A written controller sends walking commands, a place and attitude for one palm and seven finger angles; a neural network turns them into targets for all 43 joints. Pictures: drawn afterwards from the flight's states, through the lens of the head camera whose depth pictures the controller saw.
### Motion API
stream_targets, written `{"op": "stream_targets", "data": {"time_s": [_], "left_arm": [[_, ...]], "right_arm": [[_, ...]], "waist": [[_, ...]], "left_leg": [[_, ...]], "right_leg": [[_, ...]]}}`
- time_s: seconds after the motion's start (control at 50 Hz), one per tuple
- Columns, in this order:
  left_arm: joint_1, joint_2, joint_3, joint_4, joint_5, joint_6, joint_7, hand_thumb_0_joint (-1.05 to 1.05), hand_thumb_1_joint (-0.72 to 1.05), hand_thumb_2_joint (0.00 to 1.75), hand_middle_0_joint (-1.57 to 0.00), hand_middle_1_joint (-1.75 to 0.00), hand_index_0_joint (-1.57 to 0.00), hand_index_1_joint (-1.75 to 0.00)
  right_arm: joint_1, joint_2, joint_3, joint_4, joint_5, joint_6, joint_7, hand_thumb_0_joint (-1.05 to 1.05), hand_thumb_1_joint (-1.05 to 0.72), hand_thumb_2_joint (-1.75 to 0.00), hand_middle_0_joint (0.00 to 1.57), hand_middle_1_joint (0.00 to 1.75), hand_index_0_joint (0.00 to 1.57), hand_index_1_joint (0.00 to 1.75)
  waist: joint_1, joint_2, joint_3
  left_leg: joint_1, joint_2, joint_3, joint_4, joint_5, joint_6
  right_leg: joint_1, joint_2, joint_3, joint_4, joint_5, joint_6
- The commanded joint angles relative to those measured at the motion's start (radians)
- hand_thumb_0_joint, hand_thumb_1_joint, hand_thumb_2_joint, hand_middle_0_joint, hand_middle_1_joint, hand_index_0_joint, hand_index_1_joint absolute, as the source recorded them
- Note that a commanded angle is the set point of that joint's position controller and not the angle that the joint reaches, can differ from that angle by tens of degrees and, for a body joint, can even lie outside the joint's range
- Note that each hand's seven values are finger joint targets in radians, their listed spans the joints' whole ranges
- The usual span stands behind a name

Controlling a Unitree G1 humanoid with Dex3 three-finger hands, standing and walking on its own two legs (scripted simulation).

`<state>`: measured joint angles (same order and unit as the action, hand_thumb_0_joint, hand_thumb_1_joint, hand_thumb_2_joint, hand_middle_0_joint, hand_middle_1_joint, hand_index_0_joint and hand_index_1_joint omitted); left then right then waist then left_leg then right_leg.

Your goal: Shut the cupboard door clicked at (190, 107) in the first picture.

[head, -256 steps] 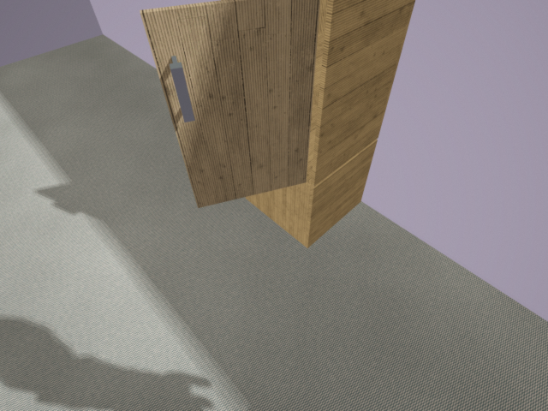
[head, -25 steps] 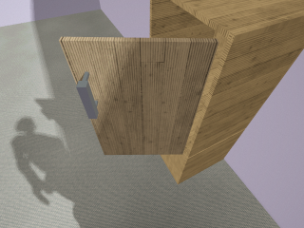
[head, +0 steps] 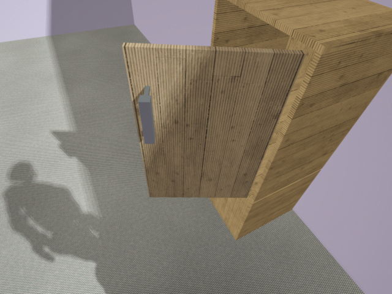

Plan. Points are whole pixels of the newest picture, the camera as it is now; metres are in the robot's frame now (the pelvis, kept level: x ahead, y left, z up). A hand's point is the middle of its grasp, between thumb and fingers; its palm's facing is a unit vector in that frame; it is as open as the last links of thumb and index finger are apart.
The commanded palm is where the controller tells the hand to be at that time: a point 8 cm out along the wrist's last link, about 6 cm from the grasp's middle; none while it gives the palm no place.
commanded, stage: look again from close up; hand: left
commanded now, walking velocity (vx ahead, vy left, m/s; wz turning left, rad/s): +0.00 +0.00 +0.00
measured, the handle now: (148, 115) +0.48 +0.16 +0.10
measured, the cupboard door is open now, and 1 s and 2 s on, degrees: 63 63 63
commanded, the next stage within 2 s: shuffle to correct the standing spot in 0.02 s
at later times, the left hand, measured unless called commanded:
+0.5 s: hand out of the picture -0.08 +0.17 -0.17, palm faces +0.08 -0.98 -0.19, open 7.4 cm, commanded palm none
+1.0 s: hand out of the picture +0.07 +0.11 -0.16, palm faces +0.07 -0.97 -0.24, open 7.3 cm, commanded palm none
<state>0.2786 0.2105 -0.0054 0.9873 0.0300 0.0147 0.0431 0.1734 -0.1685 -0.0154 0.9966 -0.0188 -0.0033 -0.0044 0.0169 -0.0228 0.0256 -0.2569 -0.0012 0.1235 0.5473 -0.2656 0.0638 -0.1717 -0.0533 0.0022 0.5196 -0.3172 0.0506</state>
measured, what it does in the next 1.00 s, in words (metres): steps on the spot: right foot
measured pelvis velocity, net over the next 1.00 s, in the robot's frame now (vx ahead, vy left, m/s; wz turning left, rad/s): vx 0.04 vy -0.08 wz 0.03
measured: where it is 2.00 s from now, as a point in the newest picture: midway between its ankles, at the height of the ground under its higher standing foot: outside the picture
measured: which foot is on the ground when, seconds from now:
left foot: down 0.00-0.88, up 0.90-1.00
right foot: down 0.00-0.58, up 0.60-0.86, down 0.88-1.00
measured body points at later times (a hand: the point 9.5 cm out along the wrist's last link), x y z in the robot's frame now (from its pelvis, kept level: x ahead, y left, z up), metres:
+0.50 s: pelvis -0.02 -0.01 +0.00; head -0.01 +0.01 +0.45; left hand -0.08 +0.22 -0.16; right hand -0.02 -0.25 -0.15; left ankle +0.02 +0.08 -0.73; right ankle -0.02 -0.15 -0.73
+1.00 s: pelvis +0.04 -0.08 +0.00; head +0.06 -0.08 +0.45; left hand +0.07 +0.16 -0.15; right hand +0.04 -0.32 -0.16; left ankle +0.02 +0.05 -0.70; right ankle +0.07 -0.20 -0.73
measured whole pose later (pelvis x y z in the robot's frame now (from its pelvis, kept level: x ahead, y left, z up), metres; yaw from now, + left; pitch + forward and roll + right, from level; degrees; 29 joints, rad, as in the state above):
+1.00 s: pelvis +0.04 -0.08 +0.00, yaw +2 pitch +0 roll -1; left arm 0.25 0.16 0.05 1.00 0.03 -0.01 0.03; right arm 0.29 -0.19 -0.06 1.08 -0.02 0.03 -0.02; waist -0.01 0.03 0.05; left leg -0.40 0.06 0.05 0.89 -0.46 0.00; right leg -0.28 -0.04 -0.08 0.52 -0.24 -0.01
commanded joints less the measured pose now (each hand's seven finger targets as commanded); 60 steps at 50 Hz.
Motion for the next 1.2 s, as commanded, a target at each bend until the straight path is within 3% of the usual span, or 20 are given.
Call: {"op": "stream_targets", "data": {"time_s": [0.0,0.28,0.36,0.44,0.5,0.52,0.54,0.56,0.58,0.68,0.8,0.82,0.84,0.86,0.88,0.94,1.02,1.06,1.1,1.18], "left_arm": [[0.065,0.095,0.022,-0.033,-0.003,-0.016,0.001,0.00,0.90,0.90,-0.20,-0.30,-0.20,-0.30],[0.164,0.035,0.028,0.032,0.007,0.013,-0.023,0.00,0.90,0.90,-0.20,-0.30,-0.20,-0.30],[0.215,0.037,0.043,0.042,0.005,0.017,-0.030,0.00,0.90,0.90,-0.20,-0.30,-0.20,-0.30],[0.203,0.086,0.061,0.037,-0.003,0.002,-0.013,0.00,0.90,0.90,-0.20,-0.30,-0.20,-0.30],[0.106,0.063,0.053,0.016,-0.004,-0.003,-0.016,0.00,0.90,0.90,-0.20,-0.30,-0.20,-0.30],[0.096,0.039,0.047,0.011,-0.006,0.000,-0.021,0.00,0.90,0.90,-0.20,-0.30,-0.20,-0.30],[0.110,-0.001,0.042,0.002,-0.009,-0.003,-0.029,0.00,0.90,0.90,-0.20,-0.30,-0.20,-0.30],[0.074,0.018,0.044,-0.022,0.004,-0.003,-0.034,0.00,0.90,0.90,-0.20,-0.30,-0.20,-0.30],[0.035,0.029,0.052,-0.028,0.012,0.002,-0.036,0.00,0.90,0.90,-0.20,-0.30,-0.20,-0.30],[0.041,-0.015,0.061,-0.020,-0.003,0.002,-0.057,0.00,0.90,0.90,-0.20,-0.30,-0.20,-0.30],[0.114,-0.008,0.076,-0.003,-0.004,0.006,-0.062,0.00,0.90,0.90,-0.20,-0.30,-0.20,-0.30],[0.171,0.024,0.083,0.010,-0.001,0.001,-0.055,0.00,0.90,0.90,-0.20,-0.30,-0.20,-0.30],[0.207,0.097,0.094,0.017,0.007,-0.010,-0.039,0.00,0.90,0.90,-0.20,-0.30,-0.20,-0.30],[0.214,0.135,0.097,0.004,-0.008,-0.015,-0.026,0.00,0.90,0.90,-0.20,-0.30,-0.20,-0.30],[0.158,0.123,0.092,-0.006,-0.008,-0.021,-0.018,0.00,0.90,0.90,-0.20,-0.30,-0.20,-0.30],[-0.012,0.077,0.072,-0.039,-0.003,-0.040,-0.005,0.00,0.90,0.90,-0.20,-0.30,-0.20,-0.30],[-0.002,0.124,0.073,-0.028,-0.008,-0.036,-0.002,0.00,0.90,0.90,-0.20,-0.30,-0.20,-0.30],[-0.003,0.121,0.076,-0.031,-0.014,-0.024,-0.002,0.00,0.90,0.90,-0.20,-0.30,-0.20,-0.30],[0.017,0.089,0.076,-0.047,-0.014,-0.013,-0.002,0.00,0.90,0.90,-0.20,-0.30,-0.20,-0.30],[0.029,0.062,0.060,-0.042,-0.011,0.000,0.004,0.00,0.90,0.90,-0.20,-0.30,-0.20,-0.30]], "right_arm": [[0.023,-0.161,-0.038,-0.041,0.003,-0.015,-0.009,0.00,-0.90,-0.90,0.20,0.30,0.20,0.30],[0.101,-0.191,-0.063,0.032,-0.003,0.007,-0.028,0.00,-0.90,-0.90,0.20,0.30,0.20,0.30],[0.099,-0.167,-0.067,0.038,-0.005,0.012,-0.034,0.00,-0.90,-0.90,0.20,0.30,0.20,0.30],[0.127,-0.054,-0.047,0.027,-0.004,0.007,-0.028,0.00,-0.90,-0.90,0.20,0.30,0.20,0.30],[0.217,-0.025,-0.041,0.053,-0.002,-0.004,-0.027,0.00,-0.90,-0.90,0.20,0.30,0.20,0.30],[0.271,-0.046,-0.039,0.070,-0.006,-0.013,-0.027,0.00,-0.90,-0.90,0.20,0.30,0.20,0.30],[0.326,-0.119,-0.055,0.082,-0.014,-0.019,-0.037,0.00,-0.90,-0.90,0.20,0.30,0.20,0.30],[0.356,-0.180,-0.073,0.081,-0.016,-0.023,-0.040,0.00,-0.90,-0.90,0.20,0.30,0.20,0.30],[0.336,-0.178,-0.072,0.084,-0.017,-0.027,-0.043,0.00,-0.90,-0.90,0.20,0.30,0.20,0.30],[0.210,-0.147,-0.063,0.051,-0.013,-0.045,-0.049,0.00,-0.90,-0.90,0.20,0.30,0.20,0.30],[0.149,-0.163,-0.087,0.045,-0.020,-0.012,-0.040,0.00,-0.90,-0.90,0.20,0.30,0.20,0.30],[0.154,-0.134,-0.084,0.044,-0.017,-0.007,-0.037,0.00,-0.90,-0.90,0.20,0.30,0.20,0.30],[0.165,-0.057,-0.065,0.024,-0.007,-0.004,-0.032,0.00,-0.90,-0.90,0.20,0.30,0.20,0.30],[0.123,-0.030,-0.052,-0.009,-0.006,0.005,-0.025,0.00,-0.90,-0.90,0.20,0.30,0.20,0.30],[0.129,-0.035,-0.054,-0.004,-0.006,0.007,-0.024,0.00,-0.90,-0.90,0.20,0.30,0.20,0.30],[0.167,-0.037,-0.044,0.033,0.000,0.009,-0.012,0.00,-0.90,-0.90,0.20,0.30,0.20,0.30],[0.171,-0.019,-0.032,0.040,0.013,0.011,-0.016,0.00,-0.90,-0.90,0.20,0.30,0.20,0.30],[0.174,-0.049,-0.041,0.037,0.012,0.011,-0.019,0.00,-0.90,-0.90,0.20,0.30,0.20,0.30],[0.130,-0.111,-0.053,0.008,0.003,0.013,-0.022,0.00,-0.90,-0.90,0.20,0.30,0.20,0.30],[0.033,-0.137,-0.056,-0.036,0.005,0.015,-0.022,0.00,-0.90,-0.90,0.20,0.30,0.20,0.30]], "waist": [[-0.011,0.056,0.020],[-0.014,0.092,0.045],[0.007,0.062,0.069],[-0.015,-0.183,0.074],[-0.081,-0.057,0.061],[-0.093,0.046,0.067],[-0.100,0.237,0.072],[-0.109,0.279,0.080],[-0.096,0.225,0.129],[-0.032,0.114,0.049],[0.009,0.103,0.043],[0.035,0.014,0.034],[0.049,-0.232,0.044],[0.061,-0.270,0.039],[0.030,-0.166,0.018],[-0.038,-0.120,0.030],[-0.027,-0.110,-0.016],[-0.027,-0.069,-0.023],[-0.008,0.043,-0.030],[0.017,0.160,-0.042]], "left_leg": [[0.025,0.133,-0.192,-0.223,-0.015,-0.005],[-0.039,0.235,-0.349,-0.371,-0.382,0.046],[-0.153,0.185,-0.284,-0.315,-0.359,0.016],[-0.169,0.009,-0.029,0.123,-0.125,-0.038],[0.034,0.038,-0.035,0.044,-0.090,-0.038],[0.099,0.092,-0.129,-0.091,-0.108,-0.023],[0.167,0.263,-0.375,-0.264,-0.205,0.037],[0.144,0.379,-0.560,-0.383,-0.301,0.104],[0.077,0.404,-0.578,-0.410,-0.285,0.134],[0.017,0.322,-0.305,-0.364,-0.026,0.107],[-0.174,0.238,-0.191,-0.237,-0.277,0.025],[-0.238,0.173,-0.139,-0.093,-0.300,-0.004],[-0.390,0.043,-0.005,0.163,-0.316,-0.051],[-0.384,0.036,-0.032,0.354,-0.356,-0.057],[-0.342,0.057,-0.079,0.458,-0.308,-0.052],[-0.195,0.082,-0.106,0.374,-0.178,-0.071],[-0.024,0.023,-0.050,0.024,-0.033,-0.101],[0.070,0.028,-0.054,-0.093,0.113,-0.093],[0.115,0.136,-0.133,-0.055,0.414,-0.043],[0.019,0.195,-0.213,-0.134,0.507,0.041]], "right_leg": [[-0.086,-0.024,0.014,-0.073,0.075,-0.054],[-0.122,0.011,-0.070,0.038,-0.069,-0.058],[-0.016,0.011,-0.061,-0.085,-0.049,-0.076],[-0.091,-0.196,0.212,-0.298,-0.287,-0.206],[-0.244,-0.149,0.097,-0.162,-0.166,-0.197],[-0.295,-0.066,0.021,-0.024,-0.155,-0.151],[-0.398,0.021,-0.078,0.171,-0.148,-0.088],[-0.443,0.025,-0.077,0.334,-0.209,-0.071],[-0.474,-0.022,-0.005,0.453,-0.170,-0.074],[-0.337,-0.058,0.000,0.353,-0.039,-0.047],[0.006,0.025,-0.114,0.000,0.047,-0.044],[0.100,0.012,-0.076,-0.091,0.016,-0.059],[0.157,-0.170,0.190,-0.237,-0.155,-0.133],[0.068,-0.328,0.377,-0.365,-0.217,-0.227],[0.004,-0.324,0.387,-0.357,-0.255,-0.269],[-0.104,-0.240,0.176,-0.263,0.120,-0.231],[-0.047,-0.221,0.106,-0.106,0.529,-0.201],[-0.079,-0.193,0.089,-0.047,0.511,-0.160],[-0.133,-0.119,0.036,-0.001,0.398,-0.101],[-0.036,-0.023,-0.040,0.074,0.124,-0.045]]}}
